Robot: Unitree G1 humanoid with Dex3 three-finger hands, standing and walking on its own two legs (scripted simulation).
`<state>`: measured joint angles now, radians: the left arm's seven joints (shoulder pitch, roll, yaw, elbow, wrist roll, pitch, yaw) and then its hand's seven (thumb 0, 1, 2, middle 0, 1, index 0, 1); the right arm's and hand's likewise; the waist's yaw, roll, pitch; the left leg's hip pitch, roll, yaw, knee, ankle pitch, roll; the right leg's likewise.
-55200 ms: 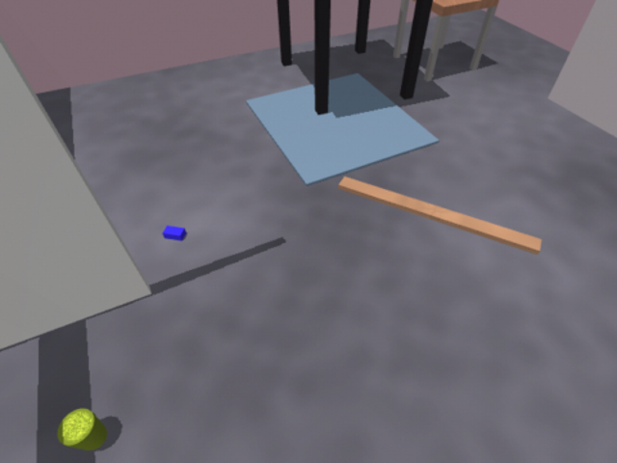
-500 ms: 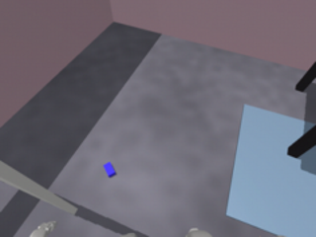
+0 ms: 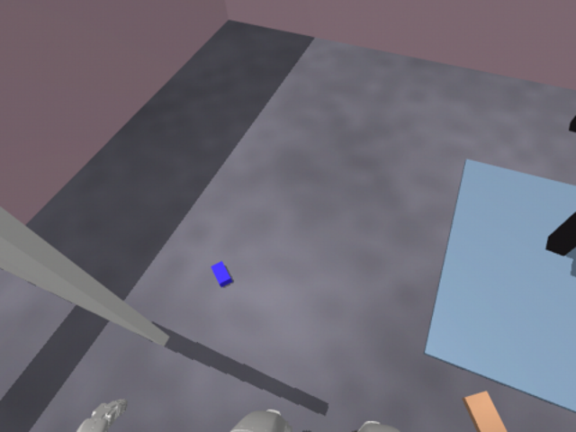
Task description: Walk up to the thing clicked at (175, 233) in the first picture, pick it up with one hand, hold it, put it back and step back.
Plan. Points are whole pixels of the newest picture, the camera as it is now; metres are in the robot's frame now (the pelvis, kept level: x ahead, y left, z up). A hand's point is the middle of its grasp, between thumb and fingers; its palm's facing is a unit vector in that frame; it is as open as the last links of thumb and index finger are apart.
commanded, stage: step back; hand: left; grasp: from above
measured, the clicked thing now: (221, 274) +0.66 +0.35 -0.75
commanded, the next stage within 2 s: none
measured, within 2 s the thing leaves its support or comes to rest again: neither
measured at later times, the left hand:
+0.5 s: hand out of the picture -0.05 +0.27 -0.15, palm faces -0.06 -0.91 -0.41, open 7.4 cm
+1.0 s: hand out of the picture -0.18 +0.28 -0.15, palm faces +0.03 -0.92 -0.39, open 7.4 cm
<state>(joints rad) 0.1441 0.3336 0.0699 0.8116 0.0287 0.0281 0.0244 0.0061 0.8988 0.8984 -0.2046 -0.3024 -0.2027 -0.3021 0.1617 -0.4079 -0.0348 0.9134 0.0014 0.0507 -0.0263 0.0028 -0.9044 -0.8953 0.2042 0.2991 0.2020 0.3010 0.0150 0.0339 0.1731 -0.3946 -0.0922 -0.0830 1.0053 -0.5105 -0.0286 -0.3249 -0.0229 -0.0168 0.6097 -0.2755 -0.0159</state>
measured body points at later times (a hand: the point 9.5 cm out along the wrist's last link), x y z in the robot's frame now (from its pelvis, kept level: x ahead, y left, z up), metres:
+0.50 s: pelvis -0.15 +0.00 -0.01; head -0.09 -0.01 +0.43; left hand -0.04 +0.32 -0.13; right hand -0.02 -0.32 -0.12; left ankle -0.04 +0.11 -0.73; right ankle -0.19 -0.13 -0.73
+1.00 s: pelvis -0.31 +0.01 -0.01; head -0.26 +0.02 +0.44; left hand -0.18 +0.32 -0.12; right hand -0.24 -0.31 -0.12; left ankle -0.31 +0.11 -0.73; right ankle -0.25 -0.13 -0.68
